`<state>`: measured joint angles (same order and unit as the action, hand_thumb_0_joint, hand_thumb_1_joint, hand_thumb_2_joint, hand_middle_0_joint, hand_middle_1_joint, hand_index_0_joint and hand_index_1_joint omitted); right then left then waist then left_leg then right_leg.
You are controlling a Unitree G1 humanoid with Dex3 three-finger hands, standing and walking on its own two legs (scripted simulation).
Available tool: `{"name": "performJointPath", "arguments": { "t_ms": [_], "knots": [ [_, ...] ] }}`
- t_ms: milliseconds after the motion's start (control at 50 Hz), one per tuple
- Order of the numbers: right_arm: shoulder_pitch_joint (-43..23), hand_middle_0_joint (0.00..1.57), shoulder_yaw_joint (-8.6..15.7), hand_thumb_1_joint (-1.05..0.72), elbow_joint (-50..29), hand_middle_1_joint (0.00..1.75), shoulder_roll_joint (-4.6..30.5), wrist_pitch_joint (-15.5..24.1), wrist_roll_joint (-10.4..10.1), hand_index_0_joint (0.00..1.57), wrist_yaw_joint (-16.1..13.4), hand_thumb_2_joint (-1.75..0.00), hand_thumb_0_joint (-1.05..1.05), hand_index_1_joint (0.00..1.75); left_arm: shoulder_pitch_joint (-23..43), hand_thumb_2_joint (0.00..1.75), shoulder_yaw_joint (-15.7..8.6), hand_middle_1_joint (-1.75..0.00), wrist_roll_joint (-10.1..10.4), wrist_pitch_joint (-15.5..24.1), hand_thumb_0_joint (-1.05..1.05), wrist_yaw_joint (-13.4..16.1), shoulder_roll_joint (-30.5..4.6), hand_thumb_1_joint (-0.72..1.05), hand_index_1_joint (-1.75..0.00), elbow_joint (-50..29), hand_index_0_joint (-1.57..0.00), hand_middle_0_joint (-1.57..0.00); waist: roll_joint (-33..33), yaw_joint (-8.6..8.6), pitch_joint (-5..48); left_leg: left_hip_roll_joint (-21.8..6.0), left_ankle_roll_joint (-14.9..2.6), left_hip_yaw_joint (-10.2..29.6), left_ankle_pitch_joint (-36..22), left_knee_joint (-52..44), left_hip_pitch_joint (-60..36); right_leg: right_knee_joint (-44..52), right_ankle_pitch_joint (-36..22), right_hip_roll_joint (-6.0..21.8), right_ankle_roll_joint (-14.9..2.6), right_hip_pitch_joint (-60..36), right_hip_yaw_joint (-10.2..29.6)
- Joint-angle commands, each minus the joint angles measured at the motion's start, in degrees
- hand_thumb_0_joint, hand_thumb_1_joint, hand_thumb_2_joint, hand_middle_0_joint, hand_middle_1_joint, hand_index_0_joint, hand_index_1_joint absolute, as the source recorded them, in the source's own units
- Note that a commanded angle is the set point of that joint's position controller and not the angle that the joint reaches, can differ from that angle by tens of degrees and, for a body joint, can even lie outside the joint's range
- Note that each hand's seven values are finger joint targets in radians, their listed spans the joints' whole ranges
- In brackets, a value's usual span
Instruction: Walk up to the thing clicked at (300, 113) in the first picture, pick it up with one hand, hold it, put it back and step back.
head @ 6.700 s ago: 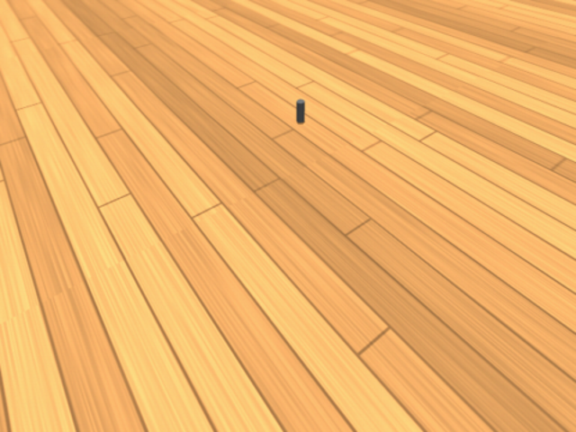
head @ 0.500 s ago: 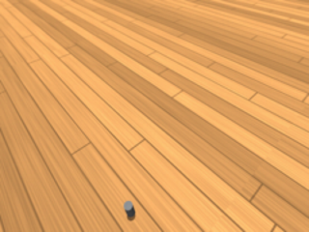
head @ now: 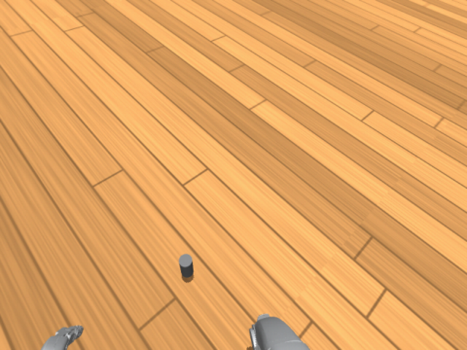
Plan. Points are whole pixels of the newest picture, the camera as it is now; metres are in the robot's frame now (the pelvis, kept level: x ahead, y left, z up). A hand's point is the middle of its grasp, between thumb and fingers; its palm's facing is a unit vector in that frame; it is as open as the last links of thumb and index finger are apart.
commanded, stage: walk up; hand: left
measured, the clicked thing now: (186, 266) +0.48 +0.14 -0.69
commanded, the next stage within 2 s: none
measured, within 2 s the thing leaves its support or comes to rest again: neither
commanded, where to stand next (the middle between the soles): +0.13 -0.04 m, yaw -3 degrees
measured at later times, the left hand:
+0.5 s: hand (124, 339) +0.17 +0.19 -0.11, palm faces -0.11 -0.91 -0.41, open 7.4 cm
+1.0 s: hand out of the picture +0.11 +0.22 -0.15, palm faces -0.10 -0.91 -0.41, open 7.4 cm
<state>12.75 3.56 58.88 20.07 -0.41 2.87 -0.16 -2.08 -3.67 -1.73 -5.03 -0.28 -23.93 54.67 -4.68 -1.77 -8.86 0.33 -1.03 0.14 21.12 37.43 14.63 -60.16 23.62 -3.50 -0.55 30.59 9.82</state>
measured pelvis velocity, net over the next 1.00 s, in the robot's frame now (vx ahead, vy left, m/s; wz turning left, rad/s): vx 0.02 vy -0.05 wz -0.07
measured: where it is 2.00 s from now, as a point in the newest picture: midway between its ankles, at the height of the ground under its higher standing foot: outside the picture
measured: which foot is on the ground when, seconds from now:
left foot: down 0.00-0.32, up 0.34-0.66, down 0.68-1.00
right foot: up 0.00-0.28, down 0.30-0.70, up 0.72-0.92, down 0.94-1.00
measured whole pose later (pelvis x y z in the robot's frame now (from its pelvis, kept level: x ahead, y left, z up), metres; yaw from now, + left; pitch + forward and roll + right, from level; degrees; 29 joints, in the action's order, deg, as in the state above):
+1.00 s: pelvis +0.02 -0.05 +0.00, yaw -4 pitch -2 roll -1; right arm 7.1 2.3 50.0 22.0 -2.1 0.8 0.5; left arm -10.4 -1.9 -1.9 0.4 0.8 -21.2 55.3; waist 2.4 0.7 -8.0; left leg -0.7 -0.3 2.4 22.2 42.9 23.1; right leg -37.8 22.0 -1.9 -1.5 13.3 -0.9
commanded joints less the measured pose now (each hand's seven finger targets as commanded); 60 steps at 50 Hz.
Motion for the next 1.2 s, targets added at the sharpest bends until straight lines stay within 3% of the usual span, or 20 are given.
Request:
{"name": "performJointPath", "arguments": {
  "t_ms": [0,140,260,300,320,420,540,600,640,660,680,760,840,900,940,960,1040,1080,1120,1180],
  "knots": [
    [1.4,0.2,5.09,-0.9,-6.44,0.3,18.48,4.36,-0.46,0.2,-1.95,-0.9,0.0,0.3,-0.05,0.9,-3.1,-0.3,-0.67,2.45,0.0,-0.97,-10.96,0.9,-0.3,-4.98,-0.2,-0.2,10.3,-0.39,9.86,-16.12,-9.24,17.53,-7.0,-16.76,-16.5,4.22,-0.84,3.48,1.56,5.04,0.74],
    [6.84,0.2,5.65,-0.9,-9.59,0.3,20.29,4.72,-0.65,0.2,0.06,-0.9,0.0,0.3,-0.47,0.9,-2.59,-0.3,0.01,5.54,0.0,-2.93,-11.46,0.9,-0.3,-5.89,-0.2,-0.2,15.04,-3.52,2.71,-17.33,-11.73,14.94,6.17,-23.74,-14.72,15.68,1.68,4.51,0.78,2.95,-5.87],
    [1.45,0.2,2.71,-0.9,-12.71,0.3,14.82,2.21,-1.75,0.2,0.76,-0.9,0.0,0.3,-16.7,0.9,-2.81,-0.3,0.5,7.85,0.0,-1.2,-8.64,0.9,-0.3,-0.76,-0.2,-0.2,8.41,5.3,8.99,-8.21,-5.39,-0.89,-20.13,0.74,-2.26,40.9,-14.61,2.34,-0.37,-27.62,-14.02],
    [4.02,0.2,0.2,-0.9,-14.97,0.3,8.88,1.84,-2.89,0.2,0.22,-0.9,0.0,0.3,-16.72,0.9,-4.6,-0.3,-0.25,8.66,0.0,0.16,-18.11,0.9,-0.3,-3.21,-0.2,-0.2,-9.96,4.98,9.92,2.02,-0.38,0.37,11.62,17.55,18.81,47.52,-7.0,23.98,-8.56,-34.13,21.77],
    [2.1,0.2,2.18,-0.9,-13.56,0.3,14.92,1.37,-2.67,0.2,-0.75,-0.9,0.0,0.3,-14.0,0.9,-4.59,-0.3,-0.01,8.22,0.0,0.04,-19.61,0.9,-0.3,-4.26,-0.2,-0.2,-3.17,5.21,7.49,-1.04,-0.43,6.31,15.18,23.68,15.27,45.06,-8.47,28.13,-15.54,-26.0,24.18],
    [8.43,0.2,1.85,-0.9,-8.46,0.3,13.67,0.68,-2.95,0.2,-0.07,-0.9,0.0,0.3,-6.89,0.9,-2.29,-0.3,0.91,8.48,0.0,0.98,-12.58,0.9,-0.3,-6.64,-0.2,-0.2,-3.65,1.02,4.9,-1.87,1.07,7.23,3.83,16.79,8.98,40.31,-23.18,16.31,-9.99,-18.36,-1.58],
    [3.22,0.2,2.14,-0.9,-9.88,0.3,13.4,-0.74,-2.38,0.2,-0.27,-0.9,0.0,0.3,-5.03,0.9,-2.25,-0.3,1.96,6.81,0.0,2.26,-13.23,0.9,-0.3,-8.11,-0.2,-0.2,-7.64,2.11,7.45,-0.22,0.68,1.56,1.16,8.59,6.05,30.02,-51.73,19.44,-10.66,-19.11,-2.17],
    [3.35,0.2,2.81,-0.9,-10.73,0.3,13.66,-1.14,-1.89,0.2,0.22,-0.9,0.0,0.3,-2.92,0.9,-2.32,-0.3,2.25,5.8,0.0,2.93,-14.2,0.9,-0.3,-9.11,-0.2,-0.2,-5.73,0.34,9.13,-0.07,-0.35,0.41,-3.42,2.32,3.03,25.37,-45.43,19.66,-9.57,-17.1,-1.96],
    [2.14,0.2,3.9,-0.9,-11.63,0.3,16.47,-0.61,-0.95,0.2,0.44,-0.9,0.0,0.3,-4.67,0.9,-1.99,-0.3,3.02,5.32,0.0,3.32,-12.24,0.9,-0.3,-8.96,-0.2,-0.2,3.61,0.65,11.68,-5.26,-2.87,6.93,-32.97,-6.03,-1.62,16.15,-33.17,13.75,-4.58,-14.97,-5.76],
    [0.58,0.2,4.71,-0.9,-13.48,0.3,19.27,-0.38,-0.33,0.2,0.57,-0.9,0.0,0.3,-6.05,0.9,-1.46,-0.3,3.71,5.04,0.0,3.5,-10.08,0.9,-0.3,-8.99,-0.2,-0.2,9.91,1.14,13.43,-12.28,-7.46,17.16,-43.66,-8.29,-4.62,8.96,-20.26,6.74,-1.39,-11.45,-9.1],
    [0.11,0.2,5.04,-0.9,-13.66,0.3,21.05,-0.36,-1.57,0.2,0.87,-0.9,0.0,0.3,-5.46,0.9,-1.65,-0.3,3.98,4.39,0.0,4.06,-9.95,0.9,-0.3,-8.6,-0.2,-0.2,17.93,-0.25,15.14,-17.79,-14.81,22.86,-51.25,-9.18,-5.79,0.29,11.3,0.55,-0.91,-9.44,-10.62],
    [-4.51,0.2,4.0,-0.9,-15.31,0.3,16.61,-0.69,-1.4,0.2,-0.25,-0.9,0.0,0.3,-7.94,0.9,-1.77,-0.3,3.26,4.19,0.0,3.95,-10.21,0.9,-0.3,-6.11,-0.2,-0.2,13.6,1.9,12.42,-14.58,-13.06,15.65,-33.17,-9.27,-1.73,-7.6,10.82,1.92,-1.33,-6.04,-4.51],
    [-3.92,0.2,3.11,-0.9,-14.96,0.3,15.22,-0.11,-0.81,0.2,0.0,-0.9,0.0,0.3,-8.83,0.9,-1.49,-0.3,1.54,5.81,0.0,2.11,-8.67,0.9,-0.3,-4.99,-0.2,-0.2,12.62,0.72,13.99,-13.66,-11.74,16.44,-11.86,-9.93,-4.14,15.91,8.54,3.89,0.07,-11.43,-9.2],
    [-6.06,0.2,1.49,-0.9,-14.18,0.3,13.14,-0.54,-2.01,0.2,0.2,-0.9,0.0,0.3,-12.4,0.9,-1.61,-0.3,0.14,7.29,0.0,2.27,-8.32,0.9,-0.3,-2.15,-0.2,-0.2,8.79,4.2,12.37,-10.69,-6.58,11.57,-12.39,-2.7,6.43,38.02,-5.28,4.03,-1.39,-26.43,-7.4],
    [-7.47,0.2,0.91,-0.9,-14.07,0.3,11.31,-0.42,-2.97,0.2,0.11,-0.9,0.0,0.3,-5.87,0.9,-2.98,-0.3,-0.52,8.16,0.0,2.26,-17.0,0.9,-0.3,-4.44,-0.2,-0.2,-4.81,3.38,8.06,0.43,-0.12,5.59,8.41,6.67,11.06,43.21,-3.95,23.83,-11.51,-16.21,19.13],
    [-6.93,0.2,2.01,-0.9,-12.25,0.3,14.03,-0.41,-2.52,0.2,-0.33,-0.9,0.0,0.3,-2.48,0.9,-2.73,-0.3,-0.45,8.19,0.0,1.95,-17.15,0.9,-0.3,-5.38,-0.2,-0.2,-2.33,2.11,5.12,-1.6,0.36,7.46,10.18,10.93,4.92,41.33,-7.7,25.57,-14.01,-8.4,18.83],
    [-4.66,0.2,0.7,-0.9,-8.55,0.3,11.19,1.82,-3.17,0.2,0.24,-0.9,0.0,0.3,-2.86,0.9,-0.96,-0.3,0.9,8.42,0.0,1.46,-11.01,0.9,-0.3,-4.12,-0.2,-0.2,-2.41,0.53,10.53,-0.92,-0.67,3.97,-13.37,-6.67,-3.92,32.33,-30.13,13.85,-4.74,-18.1,-1.46],
    [-5.23,0.2,1.0,-0.9,-8.36,0.3,13.19,2.62,-2.16,0.2,-0.02,-0.9,0.0,0.3,-4.27,0.9,-0.35,-0.3,1.21,7.69,0.0,0.86,-9.26,0.9,-0.3,-4.24,-0.2,-0.2,0.27,1.63,13.23,-5.15,-2.61,9.89,-23.12,-9.55,-9.9,31.12,-20.97,10.48,-2.04,-15.42,-4.0],
    [-8.6,0.2,0.75,-0.9,-8.0,0.3,13.84,2.71,-2.74,0.2,0.42,-0.9,0.0,0.3,-5.29,0.9,-0.47,-0.3,1.08,7.05,0.0,0.85,-9.36,0.9,-0.3,-2.03,-0.2,-0.2,1.53,3.07,11.07,-7.45,-3.96,12.94,-11.56,-10.12,-3.89,37.58,-2.01,8.98,-1.8,-17.59,-4.29],
    [-8.87,0.2,-0.2,-0.9,-5.81,0.3,13.06,2.51,-2.51,0.2,0.44,-0.9,0.0,0.3,-2.25,0.9,-0.39,-0.3,1.03,7.1,0.0,0.65,-9.62,0.9,-0.3,-1.29,-0.2,-0.2,4.5,1.97,7.08,-4.56,-1.57,10.41,-5.38,-14.03,-1.73,39.68,-0.31,10.11,-2.99,-17.07,-3.26]
  ]
}}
